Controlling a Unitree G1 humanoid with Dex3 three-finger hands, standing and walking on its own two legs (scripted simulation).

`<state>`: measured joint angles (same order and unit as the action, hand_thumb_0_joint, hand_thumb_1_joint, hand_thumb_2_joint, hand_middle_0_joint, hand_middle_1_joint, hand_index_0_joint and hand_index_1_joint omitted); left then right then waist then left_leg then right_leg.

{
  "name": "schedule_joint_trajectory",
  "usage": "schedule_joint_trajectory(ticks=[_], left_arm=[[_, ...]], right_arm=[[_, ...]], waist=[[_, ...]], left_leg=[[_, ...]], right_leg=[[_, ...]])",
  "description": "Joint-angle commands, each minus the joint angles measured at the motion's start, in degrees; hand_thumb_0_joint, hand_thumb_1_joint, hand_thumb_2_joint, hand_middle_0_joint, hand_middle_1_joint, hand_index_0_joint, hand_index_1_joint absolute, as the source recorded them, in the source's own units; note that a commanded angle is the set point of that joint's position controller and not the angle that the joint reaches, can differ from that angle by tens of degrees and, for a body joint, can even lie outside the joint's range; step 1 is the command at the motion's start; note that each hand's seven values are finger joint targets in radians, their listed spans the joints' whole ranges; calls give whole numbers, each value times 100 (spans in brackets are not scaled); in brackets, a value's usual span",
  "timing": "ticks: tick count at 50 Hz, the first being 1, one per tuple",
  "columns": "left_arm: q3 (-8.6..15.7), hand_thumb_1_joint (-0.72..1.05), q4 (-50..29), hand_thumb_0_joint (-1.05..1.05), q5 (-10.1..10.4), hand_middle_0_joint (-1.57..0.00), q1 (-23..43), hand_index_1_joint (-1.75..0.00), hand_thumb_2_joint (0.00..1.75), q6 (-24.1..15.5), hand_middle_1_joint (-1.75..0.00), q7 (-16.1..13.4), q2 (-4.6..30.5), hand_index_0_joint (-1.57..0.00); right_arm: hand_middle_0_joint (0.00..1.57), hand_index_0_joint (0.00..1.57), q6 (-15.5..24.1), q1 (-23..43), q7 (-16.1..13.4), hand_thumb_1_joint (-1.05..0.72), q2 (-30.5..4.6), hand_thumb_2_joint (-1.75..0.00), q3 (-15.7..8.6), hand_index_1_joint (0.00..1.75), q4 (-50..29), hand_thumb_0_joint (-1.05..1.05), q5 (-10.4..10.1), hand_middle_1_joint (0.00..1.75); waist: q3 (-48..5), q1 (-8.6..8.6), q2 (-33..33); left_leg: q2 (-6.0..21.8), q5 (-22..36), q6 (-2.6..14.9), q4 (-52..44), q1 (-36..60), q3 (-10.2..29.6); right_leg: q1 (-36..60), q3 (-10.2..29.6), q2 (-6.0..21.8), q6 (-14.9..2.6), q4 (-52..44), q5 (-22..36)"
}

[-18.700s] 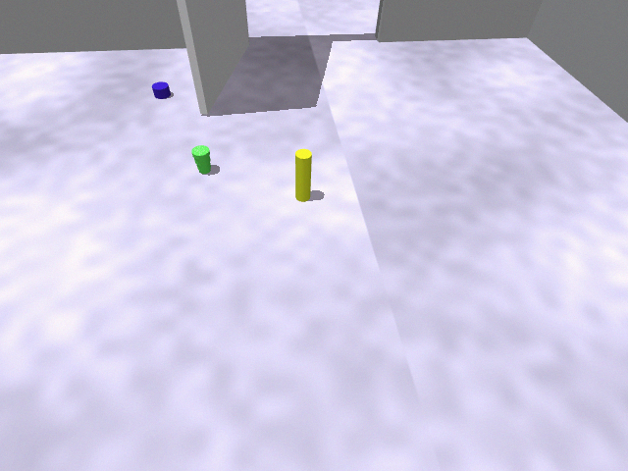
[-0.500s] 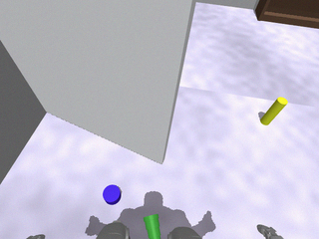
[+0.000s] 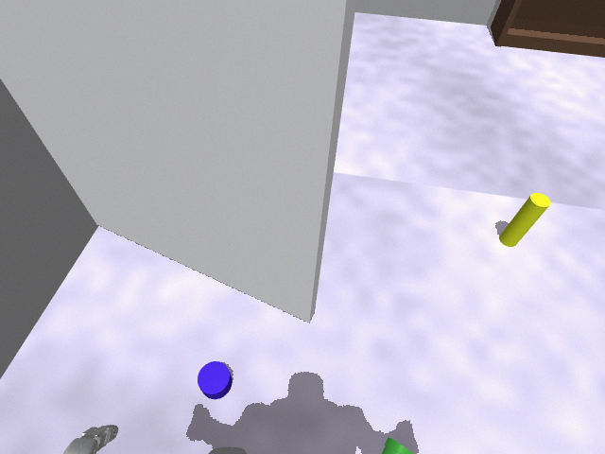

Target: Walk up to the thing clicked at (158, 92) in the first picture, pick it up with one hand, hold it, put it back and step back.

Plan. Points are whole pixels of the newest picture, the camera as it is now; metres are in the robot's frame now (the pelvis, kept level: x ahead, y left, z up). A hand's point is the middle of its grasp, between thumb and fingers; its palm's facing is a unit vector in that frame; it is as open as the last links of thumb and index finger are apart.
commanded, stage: walk up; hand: left
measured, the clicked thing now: (215, 380) +0.41 +0.24 -0.73
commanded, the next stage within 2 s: none
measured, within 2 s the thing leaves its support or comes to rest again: neither
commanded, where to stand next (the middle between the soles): +0.09 -0.03 m, yaw +3 degrees
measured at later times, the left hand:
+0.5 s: hand out of the picture +0.10 +0.27 -0.14, palm faces +0.04 -0.94 -0.34, open 7.4 cm
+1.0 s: hand out of the picture +0.07 +0.27 -0.15, palm faces +0.09 -0.92 -0.38, open 7.4 cm
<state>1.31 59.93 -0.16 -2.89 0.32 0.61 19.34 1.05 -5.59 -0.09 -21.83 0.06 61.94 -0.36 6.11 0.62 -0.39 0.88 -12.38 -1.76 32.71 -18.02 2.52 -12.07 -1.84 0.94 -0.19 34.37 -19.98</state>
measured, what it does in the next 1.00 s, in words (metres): stands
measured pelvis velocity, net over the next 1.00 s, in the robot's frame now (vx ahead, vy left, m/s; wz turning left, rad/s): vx -0.02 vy -0.01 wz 0.08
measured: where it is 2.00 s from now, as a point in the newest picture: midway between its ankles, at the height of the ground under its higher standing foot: outside the picture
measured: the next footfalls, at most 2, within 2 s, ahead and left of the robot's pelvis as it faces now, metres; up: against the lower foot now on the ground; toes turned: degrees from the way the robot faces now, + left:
left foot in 1.40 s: +0.03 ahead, +0.13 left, +0.00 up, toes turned +9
right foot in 1.76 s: +0.14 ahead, -0.11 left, +0.00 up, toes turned +5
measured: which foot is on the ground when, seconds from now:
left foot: down 0.00-1.00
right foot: down 0.00-1.00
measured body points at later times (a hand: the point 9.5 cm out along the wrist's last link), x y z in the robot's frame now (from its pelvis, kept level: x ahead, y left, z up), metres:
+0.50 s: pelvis +0.01 +0.01 +0.01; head +0.04 +0.01 +0.46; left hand +0.09 +0.32 -0.12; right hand +0.11 -0.30 -0.12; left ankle +0.06 +0.14 -0.73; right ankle -0.01 -0.12 -0.73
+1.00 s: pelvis -0.02 -0.01 +0.00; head +0.04 -0.01 +0.44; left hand +0.07 +0.32 -0.12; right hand +0.13 -0.31 -0.12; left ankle +0.06 +0.14 -0.73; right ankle -0.05 -0.14 -0.71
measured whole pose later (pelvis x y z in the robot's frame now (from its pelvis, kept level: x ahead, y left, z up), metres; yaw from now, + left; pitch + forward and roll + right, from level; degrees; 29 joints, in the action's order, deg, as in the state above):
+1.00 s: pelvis -0.02 -0.01 +0.00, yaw +5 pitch +0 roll -1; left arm 4.3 56.3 0.0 -1.4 3.9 0.5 22.0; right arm -1.1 -1.3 -1.6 -22.2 -1.6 56.1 1.2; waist 8.4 -0.2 -0.8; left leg -0.2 -8.2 -1.9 31.4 -23.6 7.5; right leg -17.9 0.7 -0.9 -1.8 46.0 -28.7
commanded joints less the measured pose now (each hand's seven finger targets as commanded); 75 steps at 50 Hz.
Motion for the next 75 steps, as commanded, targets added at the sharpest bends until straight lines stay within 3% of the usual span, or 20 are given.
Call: schedule_joint_trajectory(ticks=[1,32,38,39,42,45,48,51,52,53,54,57,61,63,67,70,71,72,73,75], left_arm=[[322,90,-206,0,42,-20,356,-30,90,-66,-30,-100,1396,-20],[358,90,22,0,-29,-20,328,-30,90,-72,-30,-37,1361,-20],[376,90,-19,0,-26,-20,240,-30,90,-89,-30,-61,1364,-20],[438,90,-114,0,8,-20,285,-30,90,64,-30,-92,1515,-20],[479,90,-347,0,78,-20,89,-30,90,218,-30,-107,1338,-20],[501,90,-544,0,23,-20,-107,-30,90,404,-30,-61,1182,-20],[498,90,-493,0,19,-20,-578,-30,90,347,-30,-74,1060,-20],[515,90,-191,0,-84,-20,-954,-30,90,42,-30,-132,1103,-20],[600,90,-291,0,-200,-20,-870,-30,90,-59,-30,-190,1550,-20],[742,90,-546,0,-239,-20,-390,-30,90,-106,-30,-225,2224,-20],[734,90,-740,0,-257,-20,-103,-30,90,-142,-30,-243,2388,-20],[595,90,-800,0,-241,-20,49,-30,90,-298,-30,-237,1576,-20],[739,90,-754,0,-254,-20,-1261,-30,90,-402,-30,-131,1878,-20],[783,90,-787,0,-202,-20,-1610,-30,90,-416,-30,-104,1944,-20],[665,90,-1073,0,-172,-20,-1544,-30,90,-420,-30,-7,1798,-20],[430,90,-1321,0,-65,-20,-1163,-30,90,-356,-30,-5,1348,-20],[276,90,-1453,0,-3,-20,-1198,-30,90,-340,-30,-13,868,-20],[324,90,-1445,0,-57,-20,-1149,-30,90,-293,-30,-76,1135,-20],[409,90,-1321,0,-55,-20,-1037,-30,90,-291,-30,-129,1612,-20],[360,90,-1068,0,2,-20,-1621,-30,90,-257,-30,-104,1415,-20]], right_arm=[[20,20,141,284,-53,-90,-1234,-90,-245,30,-230,0,44,30],[20,20,89,375,-47,-90,-1158,-90,-266,30,-252,0,66,30],[20,20,73,372,-49,-90,-1091,-90,-261,30,-274,0,50,30],[20,20,8,459,-95,-90,-1356,-90,-334,30,-336,0,46,30],[20,20,-63,149,-159,-90,-1529,-90,-428,30,-507,0,16,30],[20,20,-128,253,-234,-90,-1775,-90,-597,30,-810,0,121,30],[20,20,-124,629,-273,-90,-1498,-90,-560,30,-1049,0,224,30],[20,20,-265,754,-130,-90,-1111,-90,-457,30,-1061,0,175,30],[20,20,-310,536,-87,-90,-854,-90,-398,30,-1084,0,121,30],[20,20,-337,460,-81,-90,-830,-90,-421,30,-1158,0,162,30],[20,20,-367,482,-112,-90,-1142,-90,-529,30,-1102,0,199,30],[20,20,-274,31,24,-90,-1050,-90,-542,30,-876,0,90,30],[20,20,-167,407,253,-90,-1262,-90,-605,30,-1197,0,286,30],[20,20,-112,701,312,-90,-1235,-90,-643,30,-1371,0,317,30],[20,20,35,282,374,-90,-947,-90,-651,30,-1374,0,269,30],[20,20,142,-1003,223,-90,-1055,-90,-831,30,-1022,0,252,30],[20,20,162,-1354,122,-90,-1465,-90,-928,30,-1032,0,331,30],[20,20,182,-1260,93,-90,-2009,-90,-997,30,-1203,0,270,30],[20,20,157,-1145,90,-90,-1930,-90,-993,30,-1217,0,165,30],[20,20,186,-618,45,-90,-1467,-90,-761,30,-1443,0,115,30]], waist=[[-779,-111,-72],[-893,-54,-37],[-969,-78,46],[-553,-28,-44],[-1306,23,-475],[-1488,33,-1183],[-1532,-266,-862],[-1215,-454,-411],[-921,-322,424],[-620,-280,1134],[-318,-266,1085],[-519,1,474],[-435,-612,1135],[-47,-743,921],[-187,-393,1070],[-923,364,196],[-1190,565,-980],[-941,537,-1140],[-497,479,-508],[-183,91,-446]], left_leg=[[516,948,407,-640,338,565],[429,1043,371,-956,404,666],[386,1590,336,-789,532,599],[447,3086,385,-427,308,710],[872,3952,804,-536,511,1258],[1633,3129,1550,-1118,368,2333],[1329,2093,1357,-678,342,1680],[409,869,742,280,-80,1067],[-269,-228,447,845,-1049,911],[-594,-1837,170,1658,-1309,713],[-275,-1987,135,2395,-776,929],[-384,-1131,108,2484,-863,773],[-162,-1343,134,1478,-1865,179],[-34,-1397,162,1089,-1933,144],[-38,-1172,293,-87,-571,-317],[-213,38,415,-1300,2356,-422],[1034,-847,749,-1797,3126,1421],[2149,-1271,1407,-1871,2350,2758],[2210,-1039,1681,-1821,1558,2565],[1701,-35,1440,-1607,1471,1468]], right_leg=[[96,550,555,-283,-984,487],[637,289,653,-194,-1489,662],[737,196,690,-197,-1536,954],[451,117,648,-209,-907,2209],[583,-49,219,-140,126,1869],[-126,389,-202,-125,1931,-1356],[-289,564,51,-218,1552,-1135],[649,307,-15,-150,-1446,320],[921,1584,808,-291,-1750,114],[-54,2931,2264,-1086,-2065,58],[-1011,3381,2663,-1571,-2081,402],[147,1483,1409,-929,-1497,1670],[1909,1922,1496,-1077,-1897,-729],[1856,2056,1617,-1147,-2128,-1043],[1168,1334,1440,-1104,-1681,917],[-543,170,649,-515,293,1847],[-1832,-10,-25,-202,1666,369],[-2228,461,-186,-177,2070,-1369],[-2000,930,42,-247,2535,-1358],[-2023,994,129,-207,2476,-929]])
